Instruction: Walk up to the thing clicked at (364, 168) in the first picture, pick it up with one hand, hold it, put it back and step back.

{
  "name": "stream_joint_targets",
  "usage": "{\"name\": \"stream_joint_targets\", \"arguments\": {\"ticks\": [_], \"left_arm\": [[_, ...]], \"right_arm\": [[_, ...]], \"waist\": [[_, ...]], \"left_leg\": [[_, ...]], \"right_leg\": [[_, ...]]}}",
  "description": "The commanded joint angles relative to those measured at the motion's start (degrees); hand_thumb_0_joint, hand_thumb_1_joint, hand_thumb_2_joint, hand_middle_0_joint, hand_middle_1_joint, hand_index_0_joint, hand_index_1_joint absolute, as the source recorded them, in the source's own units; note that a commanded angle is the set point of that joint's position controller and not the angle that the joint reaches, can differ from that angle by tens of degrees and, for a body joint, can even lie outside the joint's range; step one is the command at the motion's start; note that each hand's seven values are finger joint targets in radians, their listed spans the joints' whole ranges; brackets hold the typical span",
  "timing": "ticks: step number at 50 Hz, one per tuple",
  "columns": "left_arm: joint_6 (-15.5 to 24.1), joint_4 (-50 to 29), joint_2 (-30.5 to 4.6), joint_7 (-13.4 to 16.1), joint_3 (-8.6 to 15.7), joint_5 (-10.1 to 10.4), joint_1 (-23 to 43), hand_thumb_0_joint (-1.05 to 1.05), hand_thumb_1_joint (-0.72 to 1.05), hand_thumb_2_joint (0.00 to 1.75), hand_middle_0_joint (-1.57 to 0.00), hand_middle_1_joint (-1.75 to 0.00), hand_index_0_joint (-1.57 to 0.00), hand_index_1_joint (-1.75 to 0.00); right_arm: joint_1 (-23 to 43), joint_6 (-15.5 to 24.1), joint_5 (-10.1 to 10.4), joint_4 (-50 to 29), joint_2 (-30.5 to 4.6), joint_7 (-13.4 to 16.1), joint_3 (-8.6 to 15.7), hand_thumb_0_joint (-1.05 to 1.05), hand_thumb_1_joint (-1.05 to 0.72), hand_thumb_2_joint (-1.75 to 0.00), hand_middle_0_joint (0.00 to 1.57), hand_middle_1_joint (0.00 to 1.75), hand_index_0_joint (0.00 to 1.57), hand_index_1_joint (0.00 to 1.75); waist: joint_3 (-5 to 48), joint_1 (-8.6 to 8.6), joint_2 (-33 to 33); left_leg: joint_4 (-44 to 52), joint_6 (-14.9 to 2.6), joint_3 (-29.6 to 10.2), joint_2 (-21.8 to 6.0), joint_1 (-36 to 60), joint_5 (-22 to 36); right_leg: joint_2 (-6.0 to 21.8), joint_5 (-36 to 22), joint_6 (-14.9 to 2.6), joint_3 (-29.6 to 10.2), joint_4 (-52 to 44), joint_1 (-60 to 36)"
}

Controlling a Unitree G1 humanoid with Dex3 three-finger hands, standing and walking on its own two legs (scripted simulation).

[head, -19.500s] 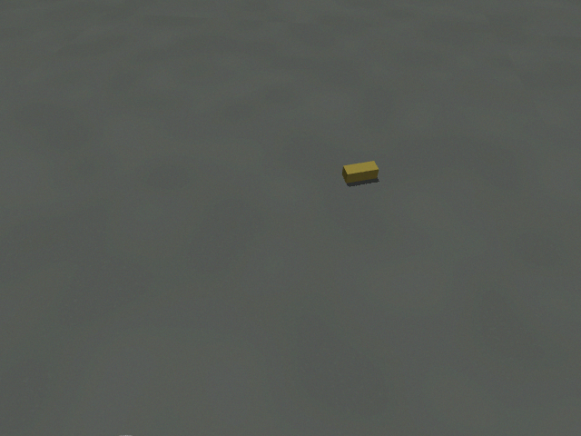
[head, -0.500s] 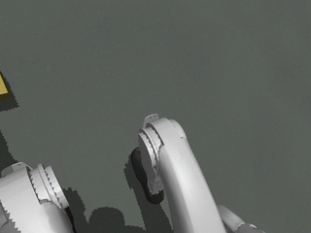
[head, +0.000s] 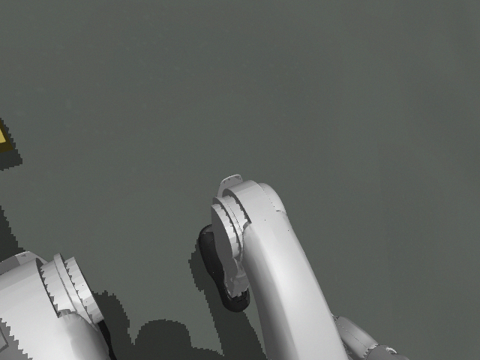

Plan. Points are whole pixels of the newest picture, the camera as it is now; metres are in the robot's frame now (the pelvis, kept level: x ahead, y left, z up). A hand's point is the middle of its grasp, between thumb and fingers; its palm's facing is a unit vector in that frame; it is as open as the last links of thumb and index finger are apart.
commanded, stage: close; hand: left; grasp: from above
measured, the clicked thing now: out of the picture +0.48 +0.30 -0.27
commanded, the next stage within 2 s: settle in 0.62 s
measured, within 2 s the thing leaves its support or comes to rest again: leaves its support in 1.06 s
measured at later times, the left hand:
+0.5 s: hand out of the picture +0.47 +0.30 -0.25, palm faces -0.46 -0.14 -0.88, open 10.0 cm
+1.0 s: hand out of the picture +0.47 +0.30 -0.25, palm faces -0.46 -0.14 -0.88, open 9.9 cm
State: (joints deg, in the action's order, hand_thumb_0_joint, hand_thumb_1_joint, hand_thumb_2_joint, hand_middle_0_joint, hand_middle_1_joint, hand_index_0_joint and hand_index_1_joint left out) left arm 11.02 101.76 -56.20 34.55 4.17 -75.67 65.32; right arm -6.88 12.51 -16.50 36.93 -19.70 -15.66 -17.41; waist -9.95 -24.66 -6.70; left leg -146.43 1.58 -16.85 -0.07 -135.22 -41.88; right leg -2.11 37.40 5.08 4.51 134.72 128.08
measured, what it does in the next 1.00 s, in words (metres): stands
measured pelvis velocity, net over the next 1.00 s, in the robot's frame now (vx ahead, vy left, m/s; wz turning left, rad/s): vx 0.00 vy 0.00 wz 0.00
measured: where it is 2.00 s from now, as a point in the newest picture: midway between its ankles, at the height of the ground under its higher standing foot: (171, 320)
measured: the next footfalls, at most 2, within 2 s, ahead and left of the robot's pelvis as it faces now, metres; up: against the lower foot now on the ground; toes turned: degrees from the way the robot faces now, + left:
none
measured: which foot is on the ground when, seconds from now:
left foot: down 0.00-1.00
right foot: down 0.00-1.00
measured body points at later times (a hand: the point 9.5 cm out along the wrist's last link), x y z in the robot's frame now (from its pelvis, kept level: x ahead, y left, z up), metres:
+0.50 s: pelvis +0.00 +0.00 +0.00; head +0.28 +0.13 +0.33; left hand +0.49 +0.30 -0.20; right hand +0.04 -0.25 -0.05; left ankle +0.06 +0.13 -0.27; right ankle +0.12 -0.15 -0.27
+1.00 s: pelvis +0.00 +0.00 +0.00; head +0.28 +0.13 +0.33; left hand +0.49 +0.30 -0.20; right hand +0.04 -0.25 -0.05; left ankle +0.06 +0.13 -0.27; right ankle +0.12 -0.15 -0.27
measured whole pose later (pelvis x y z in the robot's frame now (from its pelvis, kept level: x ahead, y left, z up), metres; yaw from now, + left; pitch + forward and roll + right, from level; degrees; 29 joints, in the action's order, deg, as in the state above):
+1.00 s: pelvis +0.00 +0.00 +0.00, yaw +0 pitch +31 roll -15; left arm 9.9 96.7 -54.8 31.6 6.0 -75.5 63.5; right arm -8.2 10.3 -15.7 35.7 -19.7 -14.6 -15.7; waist -8.6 -23.7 -5.5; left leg -145.4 1.5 -16.3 0.0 -135.9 -41.8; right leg -1.5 37.5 4.4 4.4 134.0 128.7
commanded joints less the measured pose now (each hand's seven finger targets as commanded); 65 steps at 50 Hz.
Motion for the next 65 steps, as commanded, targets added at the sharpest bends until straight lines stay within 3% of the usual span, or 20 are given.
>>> {"name": "stream_joint_targets", "arguments": {"ticks": [1,6,21,25,30,38,40,41,45,50,51,52,53,57,58,60,61,62,63,65], "left_arm": [[-0.3,-5.5,-10.9,2.4,0.7,0.6,14.6,0.00,-0.08,0.78,-0.34,-0.91,-0.37,-0.87],[-0.4,-4.8,-11.1,1.9,0.4,1.0,14.0,0.00,0.00,0.76,-0.40,-0.88,-0.44,-0.84],[-0.4,-6.6,-10.6,1.0,0.6,1.0,12.5,0.00,0.25,0.65,-0.58,-0.79,-0.63,-0.74],[-0.3,-5.6,-9.9,1.1,1.0,0.6,12.9,0.00,0.33,0.63,-0.64,-0.76,-0.69,-0.71],[-0.2,-3.7,-11.1,0.8,0.7,0.3,11.7,0.00,0.46,0.73,-0.79,-0.74,-0.81,-0.72],[-0.2,-4.8,-10.2,0.6,0.0,0.6,12.4,0.00,0.57,0.82,-0.94,-0.79,-0.96,-0.77],[-0.3,-8.0,-12.2,0.7,1.5,1.1,13.7,0.00,0.61,0.83,-0.97,-0.79,-0.98,-0.78],[-0.8,-5.1,-10.5,0.2,0.1,0.9,12.6,0.00,0.62,0.84,-0.99,-0.78,-0.99,-0.77],[-1.3,-10.8,-12.3,0.2,2.1,1.3,13.5,0.00,0.63,0.84,-1.00,-0.77,-1.01,-0.77],[-1.4,-16.0,-11.8,-1.1,3.5,1.4,14.7,0.00,0.63,0.85,-1.01,-0.76,-1.01,-0.76],[-1.2,-21.0,-13.6,-1.1,5.3,1.2,15.5,0.00,0.64,0.85,-1.00,-0.76,-1.01,-0.76],[-1.0,-22.7,-10.3,-1.7,4.1,1.4,15.2,0.00,0.66,0.84,-1.01,-0.77,-1.02,-0.76],[-1.3,-20.0,-10.2,-2.1,4.5,1.6,13.1,0.00,0.65,0.83,-1.00,-0.77,-1.01,-0.76],[-1.5,-28.8,-7.4,-4.2,4.6,2.4,13.2,0.00,0.66,0.87,-1.00,-0.80,-1.01,-0.79],[-1.7,-29.9,-0.8,-5.5,-0.1,3.2,14.3,0.00,0.65,0.86,-0.99,-0.78,-1.00,-0.78],[-2.6,-25.9,-3.5,-6.4,2.1,3.3,12.5,0.00,0.65,0.84,-0.99,-0.76,-1.00,-0.75],[-3.1,-26.0,-1.8,-7.4,1.7,3.0,11.8,0.00,0.64,0.80,-0.97,-0.73,-0.99,-0.72],[-3.1,-28.5,-3.0,-7.7,2.6,2.8,12.1,0.00,0.63,0.81,-0.97,-0.72,-0.98,-0.71],[-3.1,-29.6,3.1,-9.0,-1.1,3.6,14.3,0.00,0.67,0.79,-0.99,-0.72,-1.01,-0.70],[-3.7,-27.9,2.1,-10.4,-0.7,4.0,13.1,0.00,0.68,0.78,-0.98,-0.75,-1.01,-0.72]], "right_arm": [[-11.4,-0.2,0.4,0.9,-18.8,0.5,5.3,0.00,-0.89,-0.90,0.20,0.30,0.20,0.30],[-11.0,-0.3,0.5,0.5,-19.5,0.8,5.6,0.00,-0.89,-0.90,0.20,0.30,0.20,0.30],[-11.4,-1.0,1.0,0.0,-19.0,0.8,6.2,0.00,-0.89,-0.90,0.20,0.30,0.20,0.30],[-11.9,-1.6,0.6,-0.1,-18.7,0.7,5.9,0.00,-0.89,-0.90,0.20,0.30,0.20,0.30],[-11.0,-1.5,0.5,-0.4,-19.1,1.2,5.6,0.00,-0.90,-0.90,0.20,0.30,0.20,0.30],[-11.3,-1.9,0.4,-0.7,-18.4,1.6,5.6,0.00,-0.91,-0.90,0.20,0.30,0.20,0.30],[-11.8,-2.1,0.7,-0.3,-19.0,1.8,6.2,0.00,-0.91,-0.90,0.20,0.30,0.20,0.30],[-11.5,-2.0,0.7,-0.6,-18.7,1.7,6.1,0.00,-0.91,-0.90,0.20,0.30,0.20,0.30],[-12.6,-2.4,1.0,-0.1,-19.1,1.9,7.4,0.00,-0.91,-0.90,0.20,0.30,0.20,0.30],[-13.3,-2.5,1.8,0.3,-18.9,1.6,9.0,0.00,-0.91,-0.90,0.20,0.30,0.20,0.30],[-13.9,-2.7,1.9,0.3,-19.4,1.7,9.8,0.00,-0.91,-0.90,0.20,0.30,0.20,0.30],[-13.2,-2.7,2.2,-0.4,-19.1,1.4,10.3,0.00,-0.91,-0.90,0.20,0.30,0.20,0.30],[-13.3,-2.7,2.2,0.9,-18.1,1.1,10.3,0.00,-0.91,-0.90,0.20,0.30,0.20,0.30],[-14.7,-4.0,4.1,1.5,-17.7,0.9,13.7,0.00,-0.91,-0.90,0.20,0.30,0.20,0.30],[-13.0,-4.0,4.8,0.2,-16.5,0.6,13.7,0.00,-0.91,-0.90,0.20,0.30,0.20,0.30],[-14.8,-4.8,5.5,2.0,-17.5,0.6,15.2,0.00,-0.90,-0.90,0.20,0.30,0.20,0.30],[-16.1,-4.9,5.6,2.4,-17.4,0.6,15.7,0.00,-0.90,-0.90,0.20,0.30,0.20,0.30],[-16.8,-5.6,5.8,3.1,-17.2,0.8,16.3,0.00,-0.90,-0.90,0.20,0.30,0.20,0.30],[-15.5,-5.9,6.2,1.2,-16.5,0.7,16.2,0.00,-0.90,-0.90,0.20,0.30,0.20,0.30],[-15.9,-6.6,6.8,2.4,-15.8,0.7,16.4,0.00,-0.90,-0.90,0.20,0.30,0.20,0.30]], "waist": [[36.5,-3.82,31.1],[34.1,-4.02,30.0],[36.7,-2.37,31.1],[37.2,-3.19,31.6],[33.5,-3.59,28.5],[35.8,-3.63,28.7],[38.5,-2.21,31.0],[35.6,-3.44,29.6],[41.4,-1.27,32.8],[42.3,-1.14,35.1],[45.9,0.40,37.4],[46.6,0.59,39.2],[44.5,0.17,37.7],[50.8,2.50,40.4],[50.9,2.55,39.3],[48.1,2.71,36.4],[47.3,2.46,34.6],[50.5,3.86,35.6],[49.2,3.08,35.1],[49.3,3.80,32.5]], "left_leg": [[15.7,-1.11,7.8,-1.6,29.7,15.1],[16.2,-1.24,7.8,-1.5,27.4,11.3],[16.8,-0.85,7.5,-1.6,29.7,14.8],[16.6,-0.74,7.3,-1.6,30.1,16.1],[15.9,-1.30,8.2,-1.3,26.6,11.8],[15.9,-1.39,8.1,-1.4,27.3,12.7],[16.6,-1.09,8.0,-1.3,29.0,14.2],[16.1,-1.38,8.4,-1.2,27.6,12.5],[16.9,-1.03,8.6,-1.3,30.8,15.6],[16.0,-0.60,9.2,-1.2,32.8,17.8],[16.6,-0.34,9.2,-1.0,34.8,19.5],[16.7,0.18,9.1,-0.9,36.6,20.2],[16.1,-0.09,9.6,-1.1,34.9,18.4],[18.1,0.05,10.3,-0.7,37.2,19.2],[18.2,-0.04,10.4,-0.6,36.8,19.3],[18.7,-0.49,10.3,-0.4,33.5,17.7],[18.3,-0.55,10.4,-0.2,33.2,18.7],[18.7,-0.58,10.7,-0.2,34.4,19.4],[19.4,-0.38,10.5,0.2,33.9,18.7],[20.4,-1.04,10.6,0.2,33.4,16.5]], "right_leg": [[-1.8,-16.8,-5.34,10.8,-9.5,-20.3],[-1.6,-13.6,-5.37,10.7,-10.1,-19.0],[-1.6,-16.0,-5.74,10.5,-9.3,-19.7],[-1.6,-16.9,-5.82,10.8,-9.1,-19.7],[-1.6,-13.7,-5.55,10.3,-10.3,-19.1],[-1.6,-14.8,-5.45,10.3,-10.3,-20.1],[-1.5,-15.6,-5.66,10.1,-10.3,-20.8],[-1.4,-14.6,-5.57,9.9,-10.4,-19.9],[-1.6,-16.6,-5.90,9.8,-10.4,-21.9],[-1.2,-17.6,-6.47,9.7,-9.6,-20.0],[-1.0,-18.5,-6.68,9.5,-9.6,-20.8],[-0.6,-18.4,-7.18,9.7,-8.9,-19.1],[-0.7,-17.1,-7.12,9.6,-9.2,-18.5],[-0.4,-17.6,-7.40,8.4,-9.5,-18.4],[-0.4,-17.7,-7.34,8.4,-9.5,-16.7],[-0.2,-16.9,-7.05,8.1,-9.7,-15.0],[0.0,-17.4,-6.98,7.9,-9.8,-14.4],[-0.1,-17.6,-7.06,7.5,-10.1,-15.5],[0.4,-16.9,-7.44,7.5,-10.4,-14.0],[0.4,-15.8,-6.89,7.0,-10.8,-14.4]]}}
